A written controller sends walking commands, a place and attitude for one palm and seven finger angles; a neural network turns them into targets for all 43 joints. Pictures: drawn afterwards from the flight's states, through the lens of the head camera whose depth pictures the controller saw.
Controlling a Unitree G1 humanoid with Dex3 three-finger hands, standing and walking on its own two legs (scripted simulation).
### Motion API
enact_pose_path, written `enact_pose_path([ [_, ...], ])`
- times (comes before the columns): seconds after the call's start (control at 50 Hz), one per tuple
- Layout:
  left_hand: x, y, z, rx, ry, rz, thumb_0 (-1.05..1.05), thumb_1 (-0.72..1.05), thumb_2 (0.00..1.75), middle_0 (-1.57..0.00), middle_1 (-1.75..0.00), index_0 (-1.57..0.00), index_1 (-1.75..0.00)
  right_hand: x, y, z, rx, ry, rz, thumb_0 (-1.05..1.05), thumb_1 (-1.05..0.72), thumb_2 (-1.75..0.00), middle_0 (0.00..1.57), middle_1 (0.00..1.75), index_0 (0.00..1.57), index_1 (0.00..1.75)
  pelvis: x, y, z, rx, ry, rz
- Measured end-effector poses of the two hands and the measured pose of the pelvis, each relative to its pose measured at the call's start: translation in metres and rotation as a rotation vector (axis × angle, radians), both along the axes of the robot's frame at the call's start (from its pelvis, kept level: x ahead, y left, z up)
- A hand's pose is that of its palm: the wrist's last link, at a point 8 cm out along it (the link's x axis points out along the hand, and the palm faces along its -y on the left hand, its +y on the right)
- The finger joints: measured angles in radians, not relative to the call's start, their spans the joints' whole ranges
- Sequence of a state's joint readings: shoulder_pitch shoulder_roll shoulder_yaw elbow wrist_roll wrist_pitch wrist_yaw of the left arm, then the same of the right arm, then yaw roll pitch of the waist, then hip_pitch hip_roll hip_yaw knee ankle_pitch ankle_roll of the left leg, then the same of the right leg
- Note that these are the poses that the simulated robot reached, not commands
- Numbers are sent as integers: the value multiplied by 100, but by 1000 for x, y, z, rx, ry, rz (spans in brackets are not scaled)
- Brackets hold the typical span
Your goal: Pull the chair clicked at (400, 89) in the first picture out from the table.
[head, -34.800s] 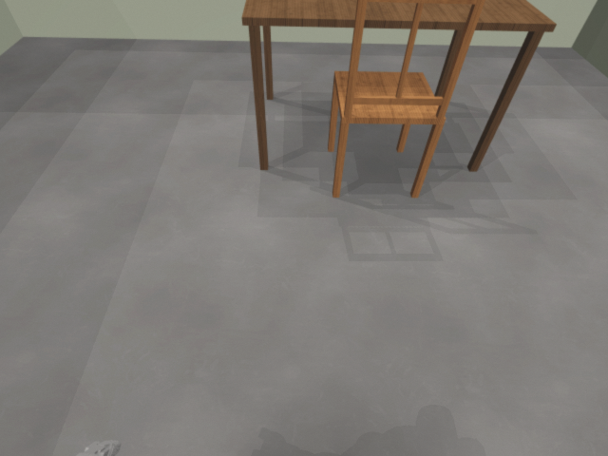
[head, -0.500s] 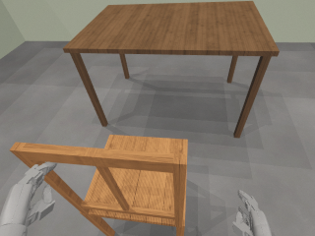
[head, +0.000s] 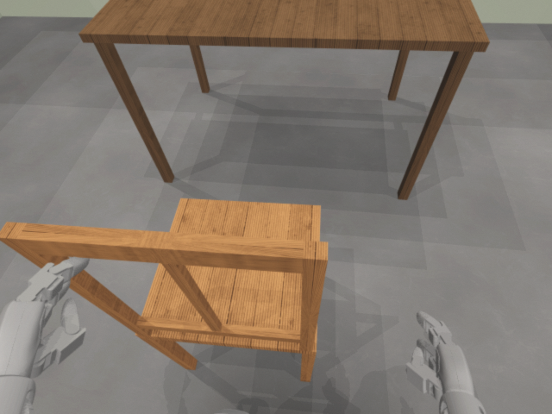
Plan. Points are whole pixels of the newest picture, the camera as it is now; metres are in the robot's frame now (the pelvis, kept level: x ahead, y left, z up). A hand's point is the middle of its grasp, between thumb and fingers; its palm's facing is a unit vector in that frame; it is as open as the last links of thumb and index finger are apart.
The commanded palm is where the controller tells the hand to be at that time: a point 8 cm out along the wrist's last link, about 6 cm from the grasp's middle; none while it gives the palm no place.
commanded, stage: step back with the hand held close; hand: left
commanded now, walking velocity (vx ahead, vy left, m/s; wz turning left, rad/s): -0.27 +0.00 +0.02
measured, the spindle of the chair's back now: (198, 300) +0.28 +0.18 -0.08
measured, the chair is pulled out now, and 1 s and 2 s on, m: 0.59 0.60 0.60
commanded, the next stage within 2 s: stop stepping back and stand still in 0.82 s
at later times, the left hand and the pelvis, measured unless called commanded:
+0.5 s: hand out of the picture +0.13 +0.31 +0.15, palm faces +0.47 -0.77 -0.43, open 7.3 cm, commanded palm +0.07 +0.33 +0.18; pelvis -0.08 +0.04 -0.01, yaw -2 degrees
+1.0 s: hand out of the picture +0.05 +0.30 +0.17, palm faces +0.42 -0.78 -0.46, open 7.4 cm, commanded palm -0.02 +0.35 +0.18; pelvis -0.16 +0.05 -0.02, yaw +0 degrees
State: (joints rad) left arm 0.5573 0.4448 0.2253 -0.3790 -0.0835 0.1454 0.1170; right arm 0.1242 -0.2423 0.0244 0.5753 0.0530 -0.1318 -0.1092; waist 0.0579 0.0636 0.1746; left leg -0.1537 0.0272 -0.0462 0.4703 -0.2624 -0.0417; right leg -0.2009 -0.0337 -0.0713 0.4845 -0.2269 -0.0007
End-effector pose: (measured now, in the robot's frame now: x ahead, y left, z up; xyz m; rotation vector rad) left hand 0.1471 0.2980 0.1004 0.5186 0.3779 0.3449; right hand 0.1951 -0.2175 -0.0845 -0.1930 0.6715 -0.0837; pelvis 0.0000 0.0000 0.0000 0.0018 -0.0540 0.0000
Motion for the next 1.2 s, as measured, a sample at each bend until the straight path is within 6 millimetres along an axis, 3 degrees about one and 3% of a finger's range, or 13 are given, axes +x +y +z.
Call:
enact_pose_path([
  [0.14,-15,-1,4,26,7,-101,1,90,90,-21,-30,-36,-34,-30,-7,2,-39,45,-66,1,-91,-89,21,30,20,30,-23,4,-2,0,16,-5],
  [0.18,-21,-1,13,39,-44,-120,1,90,90,-21,-30,-36,-35,-40,-7,2,-51,53,-72,1,-91,-89,20,30,20,30,-29,4,-3,-3,17,-2],
  [0.3,-39,1,102,222,-520,-149,2,89,90,-22,-31,-30,-33,-66,-2,-2,-61,62,-60,1,-91,-90,20,30,20,30,-48,7,-7,-13,25,4],
  [0.34,-46,9,117,263,-620,-120,1,89,90,-22,-30,-27,-32,-74,0,-3,-39,49,-77,1,-91,-89,21,30,20,30,-52,11,-8,-16,30,-4],
  [0.4,-51,23,110,241,-649,-62,1,89,90,-21,-30,-24,-31,-89,2,-6,-18,30,-109,1,-91,-89,21,30,20,30,-60,21,-11,-19,35,-10],
  [0.5,-57,40,65,106,-536,-25,0,90,90,-21,-30,-22,-30,-122,10,-5,-34,37,-154,1,-91,-89,21,30,20,30,-76,39,-14,-25,24,-29],
  [0.54,-61,41,57,81,-511,-42,1,90,90,-21,-30,-21,-30,-136,15,-1,-49,38,-158,1,-91,-89,21,30,20,30,-83,42,-13,-35,18,-24],
  [0.62,-79,39,71,124,-574,-116,1,89,90,-21,-30,-21,-30,-157,25,2,-68,46,-129,1,-91,-89,21,30,20,30,-95,42,-14,-54,26,13],
  [0.74,-107,41,92,228,-630,-151,1,89,90,-21,-30,-21,-30,-171,30,-11,-57,76,-54,1,-91,-89,21,30,20,30,-123,38,-16,-71,56,-1],
  [0.9,-137,28,87,193,-589,-186,1,89,90,-21,-30,-21,-30,-187,24,-14,-51,64,-65,1,-91,-89,21,30,21,30,-150,40,-15,-36,49,-16],
  [1.06,-147,49,81,148,-614,-137,1,89,90,-21,-31,-21,-30,-208,29,6,-61,10,-120,1,-91,-89,21,30,20,30,-169,47,-10,-27,52,-19],
  [1.2,-168,35,81,132,-578,-158,1,89,90,-21,-30,-21,-30,-231,34,12,-33,1,-85,1,-91,-89,21,30,20,30,-183,39,-4,-44,31,-12],
])
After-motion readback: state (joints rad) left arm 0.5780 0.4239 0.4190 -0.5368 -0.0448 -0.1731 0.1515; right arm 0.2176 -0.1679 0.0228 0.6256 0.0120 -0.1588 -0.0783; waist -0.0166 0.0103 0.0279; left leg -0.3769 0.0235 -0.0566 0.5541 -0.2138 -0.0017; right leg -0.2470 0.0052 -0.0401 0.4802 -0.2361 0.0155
